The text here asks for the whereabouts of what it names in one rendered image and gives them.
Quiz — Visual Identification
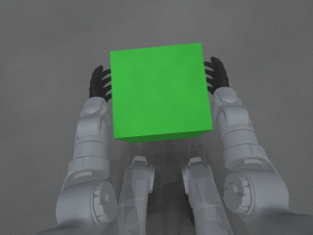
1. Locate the robot right forearm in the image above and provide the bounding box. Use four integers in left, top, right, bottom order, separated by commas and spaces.
210, 86, 290, 202

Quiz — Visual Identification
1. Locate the carton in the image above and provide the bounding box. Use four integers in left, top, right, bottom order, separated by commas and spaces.
110, 42, 213, 143

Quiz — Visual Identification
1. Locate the robot left hand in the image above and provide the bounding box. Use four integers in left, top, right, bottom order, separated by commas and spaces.
89, 65, 112, 102

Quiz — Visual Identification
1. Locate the robot left shin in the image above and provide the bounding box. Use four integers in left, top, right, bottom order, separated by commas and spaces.
123, 156, 148, 179

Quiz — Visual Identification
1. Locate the left robot upper arm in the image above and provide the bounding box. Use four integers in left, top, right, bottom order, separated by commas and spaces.
35, 179, 118, 235

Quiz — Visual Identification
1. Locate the robot left forearm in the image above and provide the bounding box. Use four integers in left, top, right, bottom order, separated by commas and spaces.
56, 96, 112, 222

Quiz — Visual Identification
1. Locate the right robot upper arm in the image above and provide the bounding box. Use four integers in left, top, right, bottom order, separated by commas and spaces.
223, 168, 313, 235

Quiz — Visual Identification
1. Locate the robot right thigh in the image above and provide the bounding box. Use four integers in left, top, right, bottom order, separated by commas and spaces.
181, 162, 234, 235

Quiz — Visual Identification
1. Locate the robot right hand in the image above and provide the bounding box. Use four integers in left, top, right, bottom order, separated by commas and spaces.
203, 56, 230, 95

